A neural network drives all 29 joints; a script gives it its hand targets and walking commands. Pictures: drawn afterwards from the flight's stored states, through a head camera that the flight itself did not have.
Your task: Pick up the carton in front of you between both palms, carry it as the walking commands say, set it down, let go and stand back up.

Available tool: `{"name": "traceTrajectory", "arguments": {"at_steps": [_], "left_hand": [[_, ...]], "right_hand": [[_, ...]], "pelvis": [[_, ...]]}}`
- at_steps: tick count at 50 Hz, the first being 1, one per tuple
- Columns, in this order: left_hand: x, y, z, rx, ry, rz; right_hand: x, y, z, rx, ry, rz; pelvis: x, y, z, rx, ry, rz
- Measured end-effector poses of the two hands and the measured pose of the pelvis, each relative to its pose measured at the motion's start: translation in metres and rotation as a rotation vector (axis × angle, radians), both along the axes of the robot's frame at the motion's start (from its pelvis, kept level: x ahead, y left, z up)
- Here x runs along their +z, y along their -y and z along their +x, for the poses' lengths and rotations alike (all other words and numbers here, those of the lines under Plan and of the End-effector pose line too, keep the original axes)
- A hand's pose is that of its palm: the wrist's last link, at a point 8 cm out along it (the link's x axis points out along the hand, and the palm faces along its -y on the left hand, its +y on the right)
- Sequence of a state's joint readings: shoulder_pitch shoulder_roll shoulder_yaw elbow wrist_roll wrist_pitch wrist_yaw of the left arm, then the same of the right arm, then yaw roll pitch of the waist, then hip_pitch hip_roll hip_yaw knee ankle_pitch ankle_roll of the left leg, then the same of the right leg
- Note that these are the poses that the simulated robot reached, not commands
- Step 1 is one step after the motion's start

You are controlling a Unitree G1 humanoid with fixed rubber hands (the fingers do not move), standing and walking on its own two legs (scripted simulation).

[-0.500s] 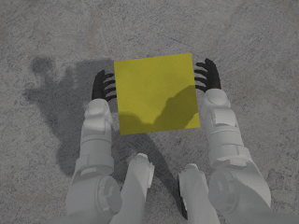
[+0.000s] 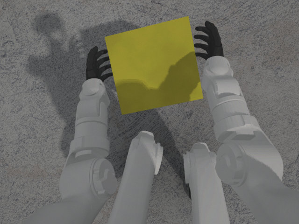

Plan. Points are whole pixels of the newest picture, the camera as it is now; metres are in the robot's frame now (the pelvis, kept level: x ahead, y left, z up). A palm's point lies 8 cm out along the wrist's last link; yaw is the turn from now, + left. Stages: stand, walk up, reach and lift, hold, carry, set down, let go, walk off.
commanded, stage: set down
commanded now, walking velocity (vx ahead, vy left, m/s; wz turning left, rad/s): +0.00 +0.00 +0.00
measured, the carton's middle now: (155, 73) +0.49 +0.10 -0.24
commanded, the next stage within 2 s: none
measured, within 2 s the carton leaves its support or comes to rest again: rests again in 0.42 s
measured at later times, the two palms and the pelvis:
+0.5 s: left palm (102, 80) +0.44 +0.26 -0.21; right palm (199, 57) +0.55 -0.02 -0.20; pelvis +0.00 -0.01 -0.06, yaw +0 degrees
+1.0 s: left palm (103, 78) +0.45 +0.26 -0.22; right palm (202, 58) +0.55 -0.03 -0.21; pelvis +0.00 -0.01 -0.07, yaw +1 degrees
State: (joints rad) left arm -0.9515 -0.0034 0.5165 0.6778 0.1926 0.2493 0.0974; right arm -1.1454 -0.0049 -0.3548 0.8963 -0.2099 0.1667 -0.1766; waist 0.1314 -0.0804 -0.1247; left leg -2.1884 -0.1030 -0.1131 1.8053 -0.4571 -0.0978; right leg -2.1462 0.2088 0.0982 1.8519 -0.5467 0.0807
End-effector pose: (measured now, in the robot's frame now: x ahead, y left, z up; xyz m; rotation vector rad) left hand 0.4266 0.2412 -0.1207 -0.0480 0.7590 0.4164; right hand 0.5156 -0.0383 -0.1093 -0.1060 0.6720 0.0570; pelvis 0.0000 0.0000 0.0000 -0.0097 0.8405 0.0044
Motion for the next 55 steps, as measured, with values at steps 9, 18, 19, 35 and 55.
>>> {"name": "traceTrajectory", "arguments": {"at_steps": [9, 18, 19, 35, 55], "left_hand": [[-0.043, -0.003, 0.011, -0.006, 0.0, 0.013], [-0.085, -0.012, 0.007, 0.018, -0.021, -0.023], [-0.086, -0.013, 0.008, 0.022, -0.02, -0.029], [-0.089, -0.014, 0.017, -0.027, -0.013, -0.022], [-0.105, -0.017, 0.029, -0.065, 0.002, -0.019]], "right_hand": [[-0.05, -0.002, 0.014, 0.028, 0.003, 0.011], [-0.091, -0.017, 0.02, 0.091, -0.035, 0.018], [-0.091, -0.017, 0.022, 0.093, -0.04, 0.013], [-0.095, -0.013, 0.028, 0.113, -0.037, 0.012], [-0.109, -0.005, 0.037, 0.164, -0.037, 0.032]], "pelvis": [[-0.031, 0.007, -0.004, -0.017, -0.011, 0.021], [-0.054, 0.009, -0.005, -0.015, 0.024, 0.029], [-0.056, 0.009, -0.004, -0.017, 0.029, 0.027], [-0.069, 0.004, -0.001, -0.016, 0.049, 0.025], [-0.072, 0.009, 0.003, -0.015, 0.052, 0.033]]}}
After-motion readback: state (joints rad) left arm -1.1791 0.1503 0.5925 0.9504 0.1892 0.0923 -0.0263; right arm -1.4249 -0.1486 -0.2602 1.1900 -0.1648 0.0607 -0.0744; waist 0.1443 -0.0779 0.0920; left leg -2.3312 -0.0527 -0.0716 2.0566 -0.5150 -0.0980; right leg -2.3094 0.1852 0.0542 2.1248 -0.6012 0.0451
